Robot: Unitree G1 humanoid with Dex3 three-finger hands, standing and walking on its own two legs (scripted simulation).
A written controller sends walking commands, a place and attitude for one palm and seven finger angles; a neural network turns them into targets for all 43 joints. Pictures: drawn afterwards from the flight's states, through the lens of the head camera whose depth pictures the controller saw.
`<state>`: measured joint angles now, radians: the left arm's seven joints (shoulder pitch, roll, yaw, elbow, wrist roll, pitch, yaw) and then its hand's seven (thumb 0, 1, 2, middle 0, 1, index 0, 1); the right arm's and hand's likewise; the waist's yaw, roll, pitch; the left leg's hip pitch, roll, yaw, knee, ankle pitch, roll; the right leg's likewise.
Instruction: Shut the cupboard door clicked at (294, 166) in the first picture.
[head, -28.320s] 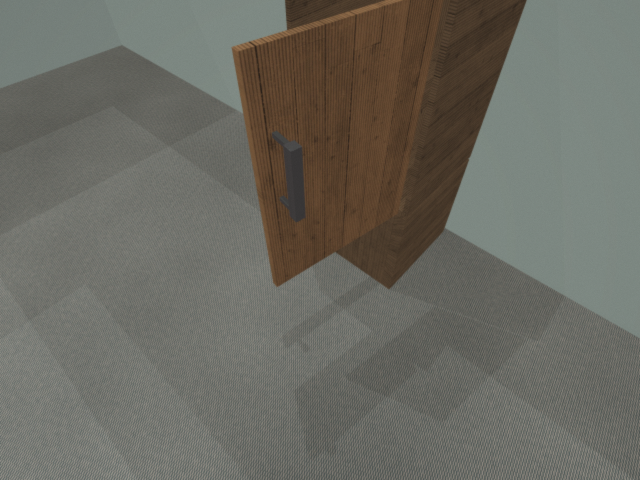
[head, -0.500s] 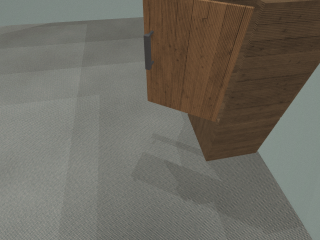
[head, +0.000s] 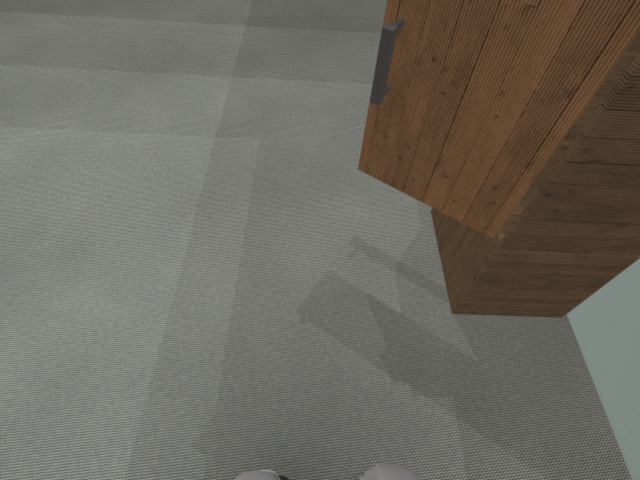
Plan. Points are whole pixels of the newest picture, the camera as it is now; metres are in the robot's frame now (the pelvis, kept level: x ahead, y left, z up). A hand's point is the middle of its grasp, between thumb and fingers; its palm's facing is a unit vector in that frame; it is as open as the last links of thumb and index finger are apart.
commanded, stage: walk to a spot facing it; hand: left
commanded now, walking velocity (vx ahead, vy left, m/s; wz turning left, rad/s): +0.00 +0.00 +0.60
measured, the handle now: (387, 63) +0.91 -0.12 +0.02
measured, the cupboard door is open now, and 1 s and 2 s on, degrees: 55 55 55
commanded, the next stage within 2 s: turn to face it in 1.28 s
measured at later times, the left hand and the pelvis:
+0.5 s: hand out of the picture -0.02 +0.18 -0.16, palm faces +0.34 -0.90 -0.28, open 7.4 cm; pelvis -0.01 -0.04 +0.00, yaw +21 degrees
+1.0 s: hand out of the picture -0.02 +0.16 -0.15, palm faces +0.63 -0.72 -0.28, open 7.4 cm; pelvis +0.07 -0.03 +0.00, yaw +40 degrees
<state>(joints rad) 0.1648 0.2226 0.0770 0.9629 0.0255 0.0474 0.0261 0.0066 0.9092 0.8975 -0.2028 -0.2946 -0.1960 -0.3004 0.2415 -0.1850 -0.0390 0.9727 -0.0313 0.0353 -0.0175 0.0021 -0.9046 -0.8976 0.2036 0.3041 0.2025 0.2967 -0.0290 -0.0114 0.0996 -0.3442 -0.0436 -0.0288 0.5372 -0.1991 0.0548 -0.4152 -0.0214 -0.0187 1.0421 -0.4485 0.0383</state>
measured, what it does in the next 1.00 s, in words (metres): steps on the spot, turning left: right foot, then left foot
